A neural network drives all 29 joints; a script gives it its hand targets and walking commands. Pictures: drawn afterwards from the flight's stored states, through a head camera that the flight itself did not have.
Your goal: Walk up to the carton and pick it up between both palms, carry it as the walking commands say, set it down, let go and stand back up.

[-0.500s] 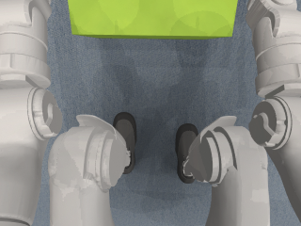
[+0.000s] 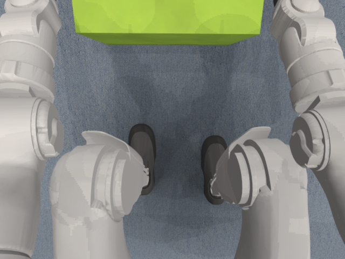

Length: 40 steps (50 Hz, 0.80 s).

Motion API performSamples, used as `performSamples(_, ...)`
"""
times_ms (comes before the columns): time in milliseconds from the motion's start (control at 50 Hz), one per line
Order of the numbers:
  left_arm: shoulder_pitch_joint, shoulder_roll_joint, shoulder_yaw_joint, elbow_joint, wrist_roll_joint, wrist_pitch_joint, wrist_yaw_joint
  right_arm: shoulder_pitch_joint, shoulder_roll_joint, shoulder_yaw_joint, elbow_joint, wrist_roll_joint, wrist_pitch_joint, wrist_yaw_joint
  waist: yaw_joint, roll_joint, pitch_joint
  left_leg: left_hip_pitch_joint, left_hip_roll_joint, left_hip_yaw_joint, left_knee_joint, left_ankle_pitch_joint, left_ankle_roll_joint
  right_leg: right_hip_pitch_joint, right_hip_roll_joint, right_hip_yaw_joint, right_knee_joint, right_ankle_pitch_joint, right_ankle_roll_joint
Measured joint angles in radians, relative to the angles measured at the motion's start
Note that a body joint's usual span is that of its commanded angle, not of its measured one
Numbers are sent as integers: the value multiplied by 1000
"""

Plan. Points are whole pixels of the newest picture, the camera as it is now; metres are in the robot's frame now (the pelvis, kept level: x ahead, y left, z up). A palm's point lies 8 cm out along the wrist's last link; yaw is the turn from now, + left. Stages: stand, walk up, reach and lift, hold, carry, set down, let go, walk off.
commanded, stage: set down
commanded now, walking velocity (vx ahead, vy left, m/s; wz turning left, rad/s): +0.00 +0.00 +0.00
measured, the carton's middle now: out of the picture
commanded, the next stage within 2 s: let go in 1.80 s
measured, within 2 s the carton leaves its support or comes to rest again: neither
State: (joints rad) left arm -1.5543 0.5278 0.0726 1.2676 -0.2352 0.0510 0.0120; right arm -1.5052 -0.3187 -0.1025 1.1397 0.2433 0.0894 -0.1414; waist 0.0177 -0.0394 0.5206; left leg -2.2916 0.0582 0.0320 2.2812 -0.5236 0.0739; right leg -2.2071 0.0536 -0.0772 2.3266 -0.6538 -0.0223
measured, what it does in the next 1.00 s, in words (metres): rises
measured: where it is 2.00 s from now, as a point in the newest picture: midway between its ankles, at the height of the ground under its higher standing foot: (179, 175)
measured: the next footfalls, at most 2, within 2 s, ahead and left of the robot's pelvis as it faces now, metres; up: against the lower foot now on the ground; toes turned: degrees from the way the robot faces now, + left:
none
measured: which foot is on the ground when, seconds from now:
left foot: down 0.00-1.00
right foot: down 0.00-1.00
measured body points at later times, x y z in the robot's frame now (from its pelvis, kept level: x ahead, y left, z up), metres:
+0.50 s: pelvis +0.00 +0.00 +0.01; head +0.37 +0.04 +0.24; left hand +0.56 +0.28 -0.16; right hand +0.57 -0.16 -0.16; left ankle +0.13 +0.11 -0.31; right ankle +0.10 -0.10 -0.31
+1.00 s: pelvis +0.00 +0.00 +0.11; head +0.35 +0.04 +0.39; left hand +0.57 +0.30 +0.01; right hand +0.58 -0.17 +0.00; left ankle +0.13 +0.11 -0.31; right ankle +0.10 -0.10 -0.31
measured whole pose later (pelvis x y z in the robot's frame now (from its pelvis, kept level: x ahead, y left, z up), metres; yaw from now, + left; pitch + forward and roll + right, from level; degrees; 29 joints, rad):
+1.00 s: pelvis +0.00 +0.00 +0.11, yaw +0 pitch +42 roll -3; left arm -1.42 0.60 0.19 1.04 -0.17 0.22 -0.09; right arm -1.33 -0.37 -0.23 0.87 0.16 0.26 -0.08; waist 0.00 -0.02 0.16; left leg -2.16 0.02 0.03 1.90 -0.47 0.06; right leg -2.09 0.05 -0.05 1.93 -0.58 -0.01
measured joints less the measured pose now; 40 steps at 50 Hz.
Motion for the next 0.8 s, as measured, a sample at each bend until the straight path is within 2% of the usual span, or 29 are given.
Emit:
performSamples(180, -49, 45, -23, 79, -34, 0, -7, 3, -34, 7, 22, 9, 9, 12, -7, 3, 0, -4, -1, 10, -16, 34, 9, -6, -4, 9, -9, 29, 6)
performSamples(320, -49, 71, -27, 80, -43, 6, -25, -8, -51, -20, 31, -4, 16, 33, -9, 1, 0, -5, 0, 13, -15, 31, 13, -6, -4, 12, -9, 26, 9)
performSamples(400, -32, 77, -15, 33, -44, 15, -27, 2, -56, -24, -8, -5, 22, 35, -10, 4, 0, -5, -1, 14, -14, 23, 15, -4, -4, 14, -9, 17, 11)
performSamples(600, 56, 79, 21, -175, -31, 88, -22, 108, -65, -32, -231, 14, 93, 9, -11, 8, -84, 23, -18, 13, -72, 8, 7, 26, -10, 19, -66, -1, 9)
performSamples(800, 104, 77, 70, -164, 34, 127, -80, 139, -52, -95, -200, -58, 131, 39, -13, 17, -277, 62, -28, 1, -225, 24, -4, 58, -4, 24, -229, 32, 12)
